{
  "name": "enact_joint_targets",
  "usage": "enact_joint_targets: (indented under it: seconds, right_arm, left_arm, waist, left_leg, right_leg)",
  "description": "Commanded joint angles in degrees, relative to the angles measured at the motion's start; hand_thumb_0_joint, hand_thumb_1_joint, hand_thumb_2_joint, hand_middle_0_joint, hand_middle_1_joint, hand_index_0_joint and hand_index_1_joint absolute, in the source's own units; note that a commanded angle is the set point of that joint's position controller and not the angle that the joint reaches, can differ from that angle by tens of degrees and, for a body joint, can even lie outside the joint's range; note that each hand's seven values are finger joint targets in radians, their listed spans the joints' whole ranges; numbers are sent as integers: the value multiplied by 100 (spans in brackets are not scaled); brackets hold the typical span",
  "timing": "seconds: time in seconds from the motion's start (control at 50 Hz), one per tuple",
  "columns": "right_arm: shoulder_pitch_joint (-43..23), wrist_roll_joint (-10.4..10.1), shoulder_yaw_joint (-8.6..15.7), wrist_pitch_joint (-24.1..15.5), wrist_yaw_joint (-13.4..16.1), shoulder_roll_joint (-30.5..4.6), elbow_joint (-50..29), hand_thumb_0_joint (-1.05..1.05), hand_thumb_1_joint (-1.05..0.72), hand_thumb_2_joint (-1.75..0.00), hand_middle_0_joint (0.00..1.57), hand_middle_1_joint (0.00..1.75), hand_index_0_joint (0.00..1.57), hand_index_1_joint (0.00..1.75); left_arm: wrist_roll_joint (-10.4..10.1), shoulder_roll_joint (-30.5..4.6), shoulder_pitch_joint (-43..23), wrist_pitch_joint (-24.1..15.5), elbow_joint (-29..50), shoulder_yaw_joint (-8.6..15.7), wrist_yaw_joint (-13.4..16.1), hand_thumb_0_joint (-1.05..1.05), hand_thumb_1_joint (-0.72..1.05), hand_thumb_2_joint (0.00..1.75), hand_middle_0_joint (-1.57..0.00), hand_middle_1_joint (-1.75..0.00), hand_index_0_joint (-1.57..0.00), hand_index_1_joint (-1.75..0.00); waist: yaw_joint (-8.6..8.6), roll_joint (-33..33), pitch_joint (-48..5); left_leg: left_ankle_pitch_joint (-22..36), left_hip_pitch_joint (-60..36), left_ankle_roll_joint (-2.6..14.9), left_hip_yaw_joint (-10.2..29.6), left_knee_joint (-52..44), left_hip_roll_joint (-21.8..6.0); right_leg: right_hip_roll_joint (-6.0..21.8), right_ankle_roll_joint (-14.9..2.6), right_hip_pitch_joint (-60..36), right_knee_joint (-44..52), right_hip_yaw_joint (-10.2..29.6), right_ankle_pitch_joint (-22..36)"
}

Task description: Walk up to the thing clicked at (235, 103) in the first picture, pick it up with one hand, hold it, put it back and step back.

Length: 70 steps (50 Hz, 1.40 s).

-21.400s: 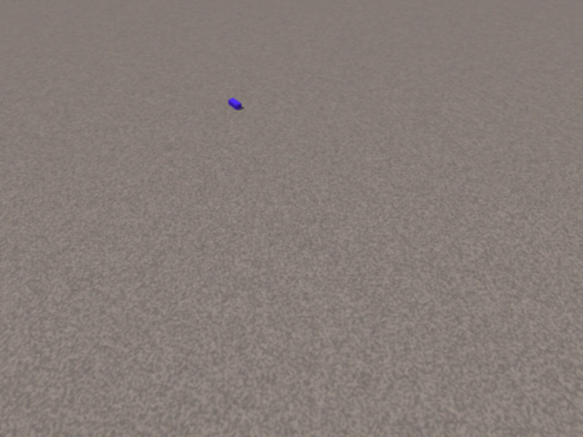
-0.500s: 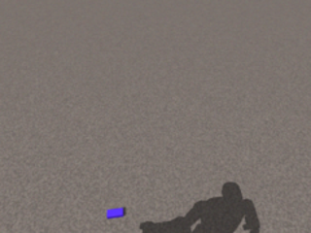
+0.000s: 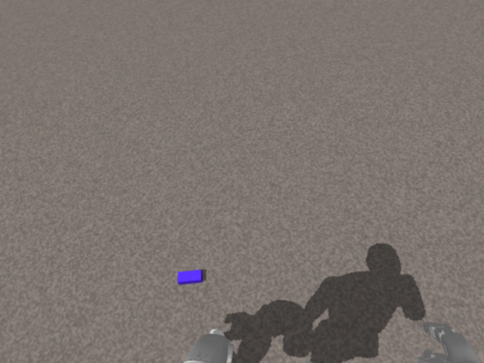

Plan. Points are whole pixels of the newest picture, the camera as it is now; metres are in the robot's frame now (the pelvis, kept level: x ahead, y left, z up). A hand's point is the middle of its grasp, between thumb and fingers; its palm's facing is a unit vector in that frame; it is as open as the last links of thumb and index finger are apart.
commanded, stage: walk up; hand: left
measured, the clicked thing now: (190, 277) +0.49 +0.28 -0.73
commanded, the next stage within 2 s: stand in 1.64 s
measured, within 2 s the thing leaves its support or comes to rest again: neither
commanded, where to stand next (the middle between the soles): +0.12 +0.03 m, yaw +2 degrees
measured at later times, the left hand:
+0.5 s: hand out of the picture +0.04 +0.31 -0.13, palm faces +0.06 -0.92 -0.38, open 7.4 cm
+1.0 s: hand out of the picture +0.09 +0.31 -0.14, palm faces +0.00 -0.93 -0.38, open 7.4 cm
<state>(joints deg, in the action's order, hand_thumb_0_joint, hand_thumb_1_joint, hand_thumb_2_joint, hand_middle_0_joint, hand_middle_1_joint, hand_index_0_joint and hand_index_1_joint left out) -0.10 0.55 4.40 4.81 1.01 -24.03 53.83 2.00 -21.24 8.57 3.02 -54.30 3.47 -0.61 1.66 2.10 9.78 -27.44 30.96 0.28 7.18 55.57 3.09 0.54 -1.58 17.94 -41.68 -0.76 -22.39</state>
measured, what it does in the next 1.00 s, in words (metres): steps on the spot: left foot, then right foot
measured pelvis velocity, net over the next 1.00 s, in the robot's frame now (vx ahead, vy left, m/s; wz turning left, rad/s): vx -0.01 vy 0.04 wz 0.02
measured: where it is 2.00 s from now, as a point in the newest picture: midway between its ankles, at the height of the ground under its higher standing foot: outside the picture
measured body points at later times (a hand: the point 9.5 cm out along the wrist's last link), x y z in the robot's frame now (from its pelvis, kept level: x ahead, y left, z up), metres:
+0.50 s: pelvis +0.02 +0.03 +0.02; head +0.03 +0.04 +0.46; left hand +0.04 +0.36 -0.10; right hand +0.12 -0.28 -0.09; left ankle -0.02 +0.16 -0.72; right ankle +0.07 -0.10 -0.69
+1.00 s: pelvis -0.01 +0.04 +0.01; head +0.03 +0.04 +0.45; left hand +0.09 +0.36 -0.11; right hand +0.06 -0.27 -0.12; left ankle -0.02 +0.16 -0.72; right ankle +0.02 -0.09 -0.71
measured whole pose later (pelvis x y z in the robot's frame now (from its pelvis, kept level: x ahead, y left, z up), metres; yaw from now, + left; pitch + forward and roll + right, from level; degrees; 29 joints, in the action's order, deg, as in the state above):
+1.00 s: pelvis -0.01 +0.04 +0.01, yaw +1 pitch -3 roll -1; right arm 11.0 1.8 2.0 0.6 -0.4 -20.8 55.9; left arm 0.2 -23.2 6.4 0.8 -54.3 2.6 -0.3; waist -0.4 -0.4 7.9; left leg -21.5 13.7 0.2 -1.6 37.9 -2.0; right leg -1.7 -1.2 19.0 -41.8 2.3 -24.0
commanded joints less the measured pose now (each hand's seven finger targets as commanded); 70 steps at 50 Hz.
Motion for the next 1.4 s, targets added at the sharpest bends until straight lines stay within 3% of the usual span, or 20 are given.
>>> enact_joint_targets:
  seconds: [0.0, 0.14, 0.24, 0.26, 0.28, 0.3, 0.48, 0.52, 0.56, 0.6, 0.76, 0.8, 0.84, 0.88, 0.98, 1.06, 1.14, 1.18, 1.22, 1.38]
  right_arm:
    - [898, -45, 301, -140, -38, -1087, -318, 0, -90, -90, 20, 30, 20, 30]
    - [175, 195, 217, -436, -346, -1074, -750, 0, -90, -90, 20, 30, 20, 30]
    - [1764, 115, 274, -703, -292, -781, -210, 0, -90, -90, 20, 30, 20, 30]
    - [2054, 152, 362, -758, -218, -966, -170, 0, -90, -90, 20, 30, 20, 30]
    - [2193, 246, 462, -807, -160, -1620, -290, 0, -90, -90, 20, 30, 20, 30]
    - [2073, 113, 550, -805, -142, -2015, -388, 0, -90, -90, 20, 30, 20, 30]
    - [859, -3, 92, -698, -43, -1116, -800, 0, -90, -90, 20, 30, 20, 30]
    - [845, -131, 50, -548, -31, -1009, -798, 0, -90, -90, 20, 30, 20, 30]
    - [1161, -219, -49, -426, -12, -622, -787, 0, -90, -90, 20, 30, 20, 30]
    - [1245, -145, 95, -248, 67, -931, -579, 0, -90, -90, 20, 30, 20, 30]
    - [1721, 70, 136, -426, -28, -834, -66, 0, -90, -90, 20, 30, 20, 30]
    - [960, 176, 283, -488, -23, -1595, -302, 0, -90, -90, 20, 30, 20, 30]
    - [531, 135, 285, -556, -46, -1582, -418, 0, -90, -90, 20, 30, 20, 30]
    - [411, 158, 167, -611, 5, -1223, -444, 0, -90, -90, 20, 30, 20, 30]
    - [846, 81, 85, -591, -65, -1116, -319, 0, -90, -90, 20, 30, 20, 30]
    - [959, 51, 44, -614, -43, -928, -270, 0, -90, -90, 20, 30, 20, 30]
    - [1461, 54, 18, -739, -84, -800, 57, 0, -90, -90, 20, 30, 20, 30]
    - [1167, 135, 104, -824, -53, -1274, -4, 0, -90, -90, 20, 30, 20, 30]
    - [589, 103, 77, -838, -96, -1358, -117, 0, -90, -90, 20, 30, 20, 30]
    - [615, -2, -71, -776, -71, -956, 165, 0, -90, -90, 20, 30, 20, 30]
  left_arm:
    - [63, -1580, -565, -365, 741, 435, 268, 0, 90, 90, -20, -30, -20, -30]
    - [77, -1860, 1147, -597, 635, 635, 100, 0, 90, 90, -20, -30, -20, -30]
    - [-18, -1519, 396, -462, 1001, 434, -61, 0, 90, 90, -20, -30, -20, -30]
    - [-53, -1035, 461, -438, 1092, 275, -49, 0, 90, 90, -20, -30, -20, -30]
    - [-88, -649, 265, -437, 1299, 151, -55, 0, 90, 90, -20, -30, -20, -30]
    - [-23, -1313, -92, -422, 1220, 326, 35, 0, 90, 90, -20, -30, -20, -30]
    - [-188, -1075, 784, -448, 495, 208, 6, 0, 90, 90, -20, -30, -20, -30]
    - [-149, -1255, 796, -495, 414, 259, 65, 0, 90, 90, -20, -30, -20, -30]
    - [-118, -1851, 612, -564, 545, 351, 120, 0, 90, 90, -20, -30, -20, -30]
    - [-111, -1875, 232, -500, 653, 294, 143, 0, 90, 90, -20, -30, -20, -30]
    - [-134, -1525, -331, -315, 680, 208, 162, 0, 90, 90, -20, -30, -20, -30]
    - [-253, -1048, -372, -259, 730, 88, 157, 0, 90, 90, -20, -30, -20, -30]
    - [-165, -1379, -526, -243, 558, 255, 229, 0, 90, 90, -20, -30, -20, -30]
    - [-253, -1175, -224, -272, 414, 216, 190, 0, 90, 90, -20, -30, -20, -30]
    - [-106, -997, 5, -473, 197, 163, 89, 0, 90, 90, -20, -30, -20, -30]
    - [-57, -1710, -114, -576, 250, 262, 78, 0, 90, 90, -20, -30, -20, -30]
    - [-117, -1340, -614, -477, 289, 97, 36, 0, 90, 90, -20, -30, -20, -30]
    - [-216, -1010, -525, -391, 182, 8, -3, 0, 90, 90, -20, -30, -20, -30]
    - [-174, -1164, -133, -407, -26, 65, 11, 0, 90, 90, -20, -30, -20, -30]
    - [-209, -1229, -382, -541, -318, -25, 27, 0, 90, 90, -20, -30, -20, -30]
  waist:
    - [-363, -638, -1283]
    - [548, -1250, -596]
    - [-444, -909, -1017]
    - [-575, -112, -1304]
    - [-649, 1130, -1148]
    - [-789, 571, -692]
    - [-55, 864, -477]
    - [25, 578, -673]
    - [-90, -988, -1076]
    - [-164, -1076, -997]
    - [-307, -1101, -1426]
    - [-156, 728, -879]
    - [-163, 556, -560]
    - [-3, 345, -705]
    - [-88, 534, -1235]
    - [-103, -900, -1101]
    - [-461, -919, -885]
    - [-343, 27, -694]
    - [-32, 19, -517]
    - [-182, -65, -877]
  left_leg:
    - [399, -104, -119, 485, 1681, 59]
    - [-462, 472, -68, -230, -1179, -322]
    - [1459, -2864, 89, -1244, -3557, -12]
    - [1379, -3869, 193, -463, -3796, -480]
    - [470, -4096, 815, 2196, -4161, -2123]
    - [305, -2863, 1595, 2640, -4228, -2808]
    - [4344, -1483, 822, -382, -2655, -1525]
    - [3694, -1262, 493, -495, -1952, -1191]
    - [1017, -959, 87, -890, -519, -395]
    - [-1076, -1547, 165, -311, 428, -348]
    - [738, -2022, 104, -823, -2674, -303]
    - [947, -1729, 691, 1465, -3797, -1855]
    - [2148, -915, 1532, 1603, -3668, -2503]
    - [3579, -1568, 1258, 568, -3014, -1889]
    - [2950, -2016, 605, -250, -2243, -1274]
    - [-692, -1131, 194, -596, -1118, -451]
    - [1074, -2413, 193, -552, -3053, -499]
    - [-155, -2189, 743, 1367, -4171, -1695]
    - [-110, -1607, 1033, 1141, -4129, -2019]
    - [1620, -2259, 186, -398, -3493, -934]
  right_leg:
    - [1489, -936, -629, 1806, 1504, 1886]
    - [1857, -1196, -2141, 2518, 2011, -1141]
    - [843, -578, -246, 1151, 113, 791]
    - [551, -292, 602, 71, -264, 704]
    - [-231, 35, 2179, -1003, -345, -924]
    - [224, -14, 1785, -1366, 572, -1161]
    - [-2, 69, -456, 399, -108, 691]
    - [-50, -32, -1037, 1209, -7, 1965]
    - [1578, -679, -1075, 1905, 2088, 3675]
    - [1957, -1373, 57, 2106, 2829, 2480]
    - [1106, -685, -83, 982, 1420, 1806]
    - [-144, -64, 1016, -140, 674, 351]
    - [-221, 8, 463, -1543, 812, -1014]
    - [-255, -20, 584, -1529, 742, -722]
    - [-236, -117, -1081, 1873, 154, 857]
    - [1718, -1406, -771, 2044, 2793, 404]
    - [870, -515, 285, 1713, 1410, 619]
    - [-49, -5, 653, 672, 783, 212]
    - [68, -10, -75, 631, 517, -205]
    - [521, -198, -742, 1924, 1104, 1951]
